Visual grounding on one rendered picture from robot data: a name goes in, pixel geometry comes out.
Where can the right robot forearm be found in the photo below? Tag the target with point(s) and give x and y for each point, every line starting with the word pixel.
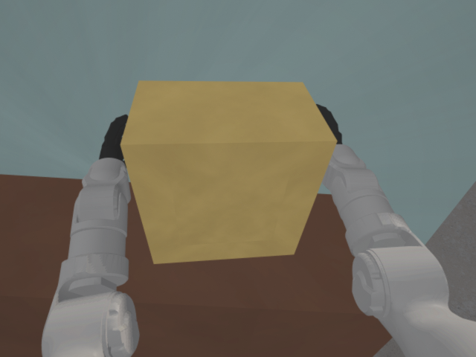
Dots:
pixel 364 208

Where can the pedestal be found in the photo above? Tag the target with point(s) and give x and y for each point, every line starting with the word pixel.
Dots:
pixel 298 305

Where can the robot right hand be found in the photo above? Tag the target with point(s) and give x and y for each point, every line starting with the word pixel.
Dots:
pixel 331 123

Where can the carton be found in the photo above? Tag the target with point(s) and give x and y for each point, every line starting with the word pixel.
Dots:
pixel 224 170

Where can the right robot upper arm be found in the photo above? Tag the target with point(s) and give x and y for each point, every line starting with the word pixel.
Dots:
pixel 404 287

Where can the left robot upper arm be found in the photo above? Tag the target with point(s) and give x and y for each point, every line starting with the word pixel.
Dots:
pixel 100 325

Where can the robot left hand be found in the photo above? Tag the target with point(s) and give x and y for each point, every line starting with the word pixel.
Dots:
pixel 111 145

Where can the left robot forearm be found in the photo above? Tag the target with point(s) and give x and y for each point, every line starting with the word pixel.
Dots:
pixel 96 259

